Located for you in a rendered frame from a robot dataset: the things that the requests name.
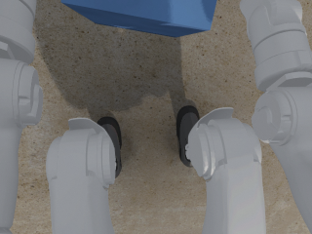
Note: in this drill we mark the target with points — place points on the robot left upper arm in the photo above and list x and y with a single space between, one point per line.
21 105

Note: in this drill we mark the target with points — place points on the carton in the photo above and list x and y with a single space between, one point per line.
173 18

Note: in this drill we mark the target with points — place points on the robot right thigh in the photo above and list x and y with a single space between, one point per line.
223 156

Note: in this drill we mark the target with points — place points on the robot right foot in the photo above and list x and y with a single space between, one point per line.
186 118

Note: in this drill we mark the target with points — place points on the robot left forearm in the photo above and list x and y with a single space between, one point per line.
16 25

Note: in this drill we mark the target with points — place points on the robot right upper arm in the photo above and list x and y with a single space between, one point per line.
283 118

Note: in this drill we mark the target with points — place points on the robot right forearm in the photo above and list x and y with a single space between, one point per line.
281 50

